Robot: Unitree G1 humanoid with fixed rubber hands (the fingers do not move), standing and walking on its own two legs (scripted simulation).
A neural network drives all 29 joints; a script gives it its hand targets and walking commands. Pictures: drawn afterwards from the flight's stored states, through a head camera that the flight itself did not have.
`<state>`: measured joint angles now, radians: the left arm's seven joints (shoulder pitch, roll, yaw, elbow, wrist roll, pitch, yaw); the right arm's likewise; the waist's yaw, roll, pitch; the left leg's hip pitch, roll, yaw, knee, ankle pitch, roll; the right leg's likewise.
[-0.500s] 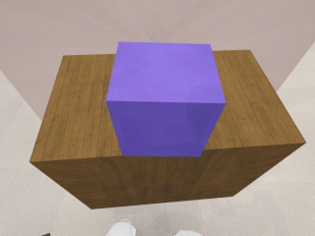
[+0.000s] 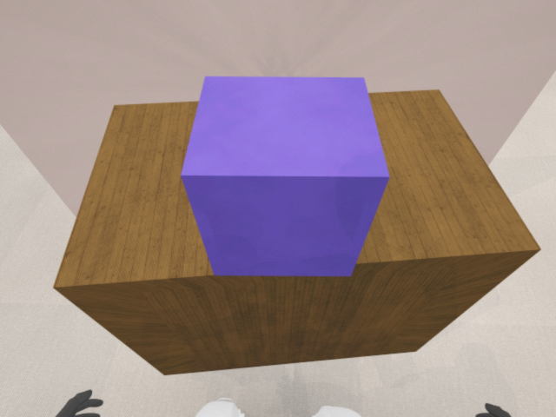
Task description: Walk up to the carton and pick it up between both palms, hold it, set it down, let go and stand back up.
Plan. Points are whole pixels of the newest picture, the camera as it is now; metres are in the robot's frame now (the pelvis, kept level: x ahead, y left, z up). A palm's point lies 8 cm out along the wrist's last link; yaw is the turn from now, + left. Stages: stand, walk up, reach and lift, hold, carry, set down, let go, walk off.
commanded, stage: walk up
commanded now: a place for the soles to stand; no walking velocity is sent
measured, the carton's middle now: (283, 183) +0.44 +0.00 +0.07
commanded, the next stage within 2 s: reach and lift in 1.80 s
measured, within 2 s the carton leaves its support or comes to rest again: neither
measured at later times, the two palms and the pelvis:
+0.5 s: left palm out of the picture +0.11 +0.32 -0.08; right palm out of the picture +0.08 -0.31 -0.08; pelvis -0.02 +0.01 +0.00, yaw +0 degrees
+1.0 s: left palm out of the picture +0.10 +0.30 -0.08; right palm out of the picture +0.06 -0.34 -0.09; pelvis +0.01 -0.01 +0.00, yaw +1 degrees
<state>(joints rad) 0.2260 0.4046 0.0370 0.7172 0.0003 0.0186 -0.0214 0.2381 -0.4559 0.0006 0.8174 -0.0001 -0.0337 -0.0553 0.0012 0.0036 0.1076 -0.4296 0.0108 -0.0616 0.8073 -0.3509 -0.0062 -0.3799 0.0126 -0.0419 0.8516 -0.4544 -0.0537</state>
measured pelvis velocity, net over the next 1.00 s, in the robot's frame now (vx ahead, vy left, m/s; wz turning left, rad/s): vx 0.01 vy -0.01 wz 0.02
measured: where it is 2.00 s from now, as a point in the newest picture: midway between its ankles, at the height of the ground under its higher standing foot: outside the picture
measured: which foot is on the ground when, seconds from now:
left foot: down 0.00-0.88, up 0.90-1.00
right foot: down 0.00-0.64, up 0.66-0.86, down 0.88-1.00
